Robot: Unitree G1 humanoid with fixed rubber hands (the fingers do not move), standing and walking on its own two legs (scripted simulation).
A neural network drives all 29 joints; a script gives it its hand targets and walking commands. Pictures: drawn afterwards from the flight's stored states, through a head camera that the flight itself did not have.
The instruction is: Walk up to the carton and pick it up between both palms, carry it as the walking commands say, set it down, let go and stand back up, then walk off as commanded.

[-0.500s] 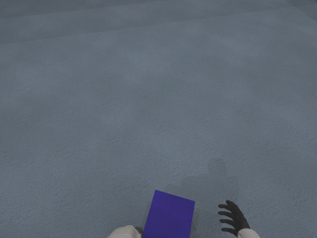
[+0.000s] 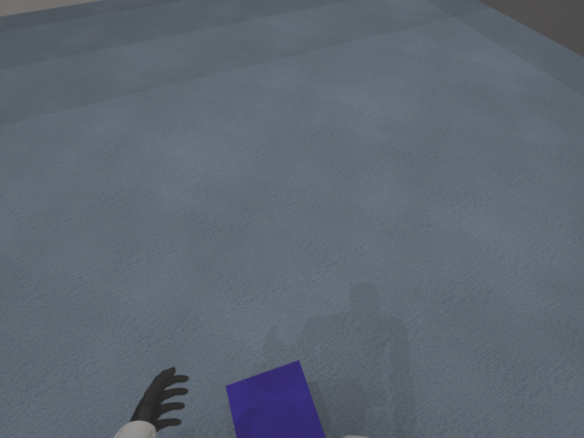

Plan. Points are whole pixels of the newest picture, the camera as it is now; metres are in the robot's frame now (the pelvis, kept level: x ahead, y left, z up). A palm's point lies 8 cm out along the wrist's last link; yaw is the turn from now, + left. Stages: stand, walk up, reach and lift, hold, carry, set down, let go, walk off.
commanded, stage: walk off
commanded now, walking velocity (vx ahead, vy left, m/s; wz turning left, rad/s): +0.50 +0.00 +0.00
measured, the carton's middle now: (275, 422) +0.23 +0.02 -0.64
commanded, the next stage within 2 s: stand in 1.00 s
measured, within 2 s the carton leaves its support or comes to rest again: rests again in 1.34 s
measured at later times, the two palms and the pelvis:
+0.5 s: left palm (86, 381) +0.24 +0.30 -0.13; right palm (403, 371) +0.21 -0.19 -0.11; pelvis +0.21 +0.06 +0.02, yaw -1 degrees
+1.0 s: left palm (157, 292) +0.38 +0.21 -0.11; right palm (423, 301) +0.33 -0.27 -0.13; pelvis +0.35 -0.03 +0.02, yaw +0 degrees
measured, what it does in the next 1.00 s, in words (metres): walks ahead: left foot, then right foot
